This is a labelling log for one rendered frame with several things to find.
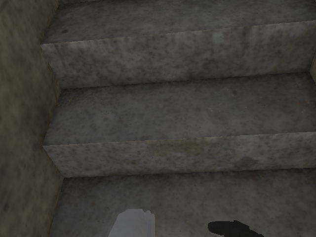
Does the left robot thigh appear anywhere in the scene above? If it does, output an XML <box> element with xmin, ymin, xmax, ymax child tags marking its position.
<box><xmin>108</xmin><ymin>208</ymin><xmax>155</xmax><ymax>237</ymax></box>

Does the robot right hand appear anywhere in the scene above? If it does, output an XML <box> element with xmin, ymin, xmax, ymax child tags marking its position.
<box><xmin>207</xmin><ymin>220</ymin><xmax>264</xmax><ymax>237</ymax></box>

